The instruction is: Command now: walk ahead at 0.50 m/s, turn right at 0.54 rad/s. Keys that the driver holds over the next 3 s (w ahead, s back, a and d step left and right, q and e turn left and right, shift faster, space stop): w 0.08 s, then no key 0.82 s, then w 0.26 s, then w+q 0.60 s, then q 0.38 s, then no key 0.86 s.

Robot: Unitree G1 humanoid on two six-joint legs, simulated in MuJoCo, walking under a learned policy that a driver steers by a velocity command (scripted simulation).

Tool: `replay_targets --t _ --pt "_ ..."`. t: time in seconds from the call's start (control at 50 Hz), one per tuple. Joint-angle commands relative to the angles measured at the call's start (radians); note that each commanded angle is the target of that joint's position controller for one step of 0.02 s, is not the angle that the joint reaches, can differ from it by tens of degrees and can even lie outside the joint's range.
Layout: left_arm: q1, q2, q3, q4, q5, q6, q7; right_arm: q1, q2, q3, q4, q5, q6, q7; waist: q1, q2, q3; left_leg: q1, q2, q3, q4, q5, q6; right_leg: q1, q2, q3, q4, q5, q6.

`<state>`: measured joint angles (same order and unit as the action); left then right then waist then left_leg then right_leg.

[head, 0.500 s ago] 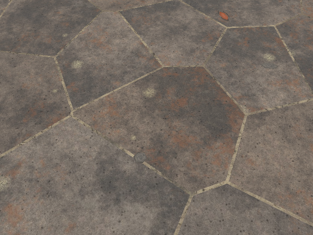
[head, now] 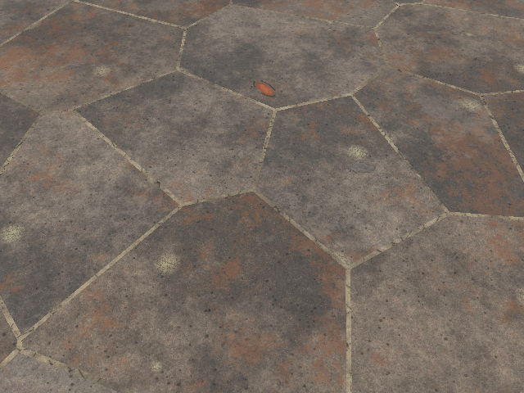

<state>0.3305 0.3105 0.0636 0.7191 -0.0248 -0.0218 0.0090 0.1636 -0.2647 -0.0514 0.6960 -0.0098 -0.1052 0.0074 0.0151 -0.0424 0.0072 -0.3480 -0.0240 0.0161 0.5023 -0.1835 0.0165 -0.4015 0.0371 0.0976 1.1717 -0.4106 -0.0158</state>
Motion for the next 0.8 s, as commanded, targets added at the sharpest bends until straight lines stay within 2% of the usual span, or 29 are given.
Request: replay_targets --t 0.02,0.06,0.08,0.1,0.14,0.18,0.24,0.28,0.3,0.32,0.34,0.36,0.38,0.4,0.42,0.44,0.46,0.5,0.56,0.6,0.62,0.64,0.66,0.68,0.7,0.76,0.8 --pt "-0.062 0.09 0.03 -0.112 0.0 -0.012 -0.008 0.073 -0.101 -0.028 -0.017 -0.006 -0.003 -0.007 -0.047 0.162 -0.002 0.257 0.272 -0.312 -0.283 -0.034 0.147 -0.298 -0.123 0.027 0.02 0.091 0.01" --pt "-0.064 0.044 0.019 -0.116 0.0 -0.007 -0.011 0.088 -0.108 -0.031 0.007 0.002 -0.011 -0.001 -0.038 0.153 0.005 0.226 0.265 -0.245 -0.32 0.037 0.172 -0.282 -0.124 0.014 -0.046 0.104 0.014" --pt "-0.081 0.032 0.014 -0.122 0.003 -0.007 -0.011 0.095 -0.123 -0.035 0.02 0.003 -0.014 0.001 -0.036 0.139 0.012 0.224 0.27 -0.223 -0.335 0.075 0.186 -0.291 -0.123 0.014 -0.094 0.122 0.018" --pt "-0.106 0.025 0.01 -0.13 0.009 -0.007 -0.01 0.089 -0.136 -0.039 0.028 0.003 -0.015 0.002 -0.033 0.126 0.027 0.221 0.275 -0.192 -0.336 0.193 0.197 -0.296 -0.12 0.012 -0.155 0.144 0.025" --pt "-0.136 0.009 0.0 -0.134 0.022 -0.014 -0.015 0.063 -0.153 -0.041 0.042 0.006 -0.007 0.0 -0.025 0.114 0.018 0.214 0.253 -0.093 -0.309 0.442 0.19 -0.241 -0.114 -0.023 -0.3 0.231 0.034" --pt "-0.182 -0.006 -0.009 -0.136 0.024 -0.026 -0.027 0.069 -0.169 -0.042 0.06 0.014 0.006 -0.005 -0.044 0.122 -0.004 0.198 0.219 -0.012 -0.286 0.557 0.164 -0.141 -0.093 -0.075 -0.445 0.358 0.033" --pt "-0.245 0.008 -0.004 -0.151 0.02 -0.032 -0.041 0.123 -0.188 -0.043 0.1 0.027 0.022 -0.009 -0.065 0.137 -0.03 0.258 0.231 -0.008 -0.234 0.565 0.141 -0.071 -0.063 -0.088 -0.567 0.42 0.015" --pt "-0.226 0.035 0.008 -0.151 0.026 -0.033 -0.043 0.111 -0.201 -0.046 0.112 0.04 0.03 -0.011 -0.033 0.146 -0.047 0.287 0.24 -0.017 -0.156 0.571 0.117 -0.006 -0.047 -0.089 -0.645 0.402 -0.02" --pt "-0.169 0.052 0.018 -0.13 0.034 -0.034 -0.039 0.097 -0.2 -0.045 0.115 0.045 0.033 -0.013 0.005 0.135 -0.075 0.281 0.22 -0.007 -0.082 0.594 0.096 0.093 -0.025 -0.105 -0.711 0.455 -0.042" --pt "-0.103 0.094 0.034 -0.109 0.042 -0.032 -0.029 0.122 -0.174 -0.036 0.124 0.038 0.031 -0.013 0.032 0.101 -0.116 0.243 0.175 0.018 0.033 0.565 0.061 0.227 -0.03 -0.099 -0.753 0.589 -0.071" --pt "-0.007 0.168 0.048 -0.101 0.06 -0.028 -0.015 0.133 -0.125 -0.015 0.101 0.003 0.024 -0.014 0.055 -0.015 -0.234 0.093 0.114 0.061 0.254 0.262 0.004 0.464 -0.209 0.074 -0.674 1.046 -0.132" --pt "-0.034 0.152 0.025 -0.109 0.072 -0.019 -0.009 0.285 -0.041 0.023 0.116 -0.012 0.027 0.001 -0.016 -0.209 -0.373 -0.124 0.03 0.0 0.537 -0.476 -0.06 0.681 -0.451 0.349 -0.645 1.276 -0.335" --pt "-0.029 0.083 0.011 -0.101 0.048 -0.01 -0.019 0.278 -0.118 0.006 0.148 0.009 0.042 0.005 0.018 -0.133 -0.421 -0.125 0.063 -0.104 0.601 -0.534 -0.071 0.617 -0.423 0.363 -0.683 1.081 -0.344" --pt "-0.086 0.061 0.003 -0.098 0.035 -0.008 -0.026 0.194 -0.151 -0.004 0.127 0.029 0.056 0.004 0.017 -0.095 -0.295 -0.186 0.084 -0.09 0.618 -0.506 -0.078 0.53 -0.362 0.284 -0.722 0.939 -0.302" --pt "-0.143 0.051 0.0 -0.091 0.031 -0.008 -0.027 0.143 -0.137 -0.003 0.123 0.026 0.069 -0.007 0.002 -0.044 -0.216 -0.208 0.104 -0.08 0.582 -0.461 -0.081 0.433 -0.323 0.243 -0.756 0.81 -0.262" --pt "-0.19 0.049 -0.002 -0.091 0.032 -0.007 -0.027 0.123 -0.137 -0.007 0.123 0.015 0.087 -0.019 -0.017 -0.035 -0.161 -0.174 0.119 -0.081 0.528 -0.417 -0.091 0.319 -0.303 0.211 -0.792 0.718 -0.239" --pt "-0.232 0.063 0.003 -0.088 0.04 -0.004 -0.026 0.138 -0.128 -0.007 0.129 0.012 0.104 -0.027 -0.049 -0.058 -0.135 -0.087 0.122 -0.075 0.464 -0.37 -0.1 0.202 -0.276 0.168 -0.83 0.639 -0.221" --pt "-0.27 0.064 0.007 -0.079 0.054 0.001 -0.021 0.17 -0.094 0.001 0.151 0.007 0.119 -0.039 -0.069 -0.091 -0.129 0.036 0.098 -0.042 0.348 -0.294 -0.106 0.092 -0.238 0.109 -0.865 0.543 -0.214" --pt "-0.281 0.044 0.002 -0.054 0.048 0.006 -0.01 0.155 -0.079 0.004 0.166 0.001 0.123 -0.04 -0.064 -0.091 -0.139 0.15 0.085 -0.027 0.176 -0.099 -0.085 0.049 -0.218 0.079 -0.878 0.327 -0.193" --pt "-0.274 0.02 -0.007 -0.03 0.04 0.01 -0.008 0.139 -0.073 0.006 0.17 -0.015 0.123 -0.034 -0.072 -0.073 -0.11 0.24 0.069 -0.012 0.042 0.021 -0.056 -0.007 -0.177 0.06 -0.876 0.06 -0.134" --pt "-0.24 -0.004 -0.015 -0.005 0.043 0.01 -0.009 0.117 -0.087 0.006 0.157 -0.029 0.121 -0.033 -0.065 -0.045 -0.072 0.253 0.1 -0.051 -0.02 0.054 -0.034 -0.038 -0.146 0.051 -0.871 -0.062 -0.08" --pt "-0.212 -0.001 -0.015 0.009 0.05 0.011 -0.01 0.089 -0.138 0.0 0.136 -0.027 0.12 -0.037 -0.035 0.023 -0.015 0.199 0.161 -0.112 -0.085 0.005 -0.002 -0.039 -0.099 0.022 -0.826 -0.112 -0.034" --pt "-0.179 -0.009 -0.013 0.01 0.045 0.013 -0.006 0.04 -0.175 -0.012 0.15 -0.011 0.119 -0.039 0.015 0.165 0.022 0.036 0.156 -0.11 -0.111 -0.239 0.03 0.054 -0.046 -0.044 -0.802 -0.01 -0.002" --pt "-0.21 0.014 -0.009 0.019 0.048 0.015 0.001 0.013 -0.127 -0.002 0.144 -0.013 0.111 -0.036 -0.006 0.169 0.046 -0.05 0.131 -0.109 -0.154 -0.338 0.022 0.141 -0.042 -0.053 -0.755 0.07 0.011" --pt "-0.212 0.021 -0.003 0.023 0.043 0.016 0.006 0.008 -0.098 0.007 0.153 -0.018 0.101 -0.036 -0.002 0.172 0.043 -0.067 0.128 -0.106 -0.167 -0.323 0.004 0.178 -0.046 -0.056 -0.735 0.121 0.005" --pt "-0.182 0.017 0.0 0.061 0.045 0.019 0.013 0.026 -0.089 0.012 0.177 -0.005 0.075 -0.032 -0.01 0.126 0.014 0.014 0.11 -0.082 -0.123 -0.143 -0.02 0.189 -0.06 -0.044 -0.73 0.231 -0.012" --pt "-0.18 0.014 0.0 0.082 0.039 0.015 0.011 0.048 -0.095 0.011 0.195 0.0 0.072 -0.033 -0.02 0.092 -0.011 0.059 0.102 -0.072 -0.097 -0.056 -0.017 0.198 -0.063 -0.045 -0.724 0.303 -0.013"
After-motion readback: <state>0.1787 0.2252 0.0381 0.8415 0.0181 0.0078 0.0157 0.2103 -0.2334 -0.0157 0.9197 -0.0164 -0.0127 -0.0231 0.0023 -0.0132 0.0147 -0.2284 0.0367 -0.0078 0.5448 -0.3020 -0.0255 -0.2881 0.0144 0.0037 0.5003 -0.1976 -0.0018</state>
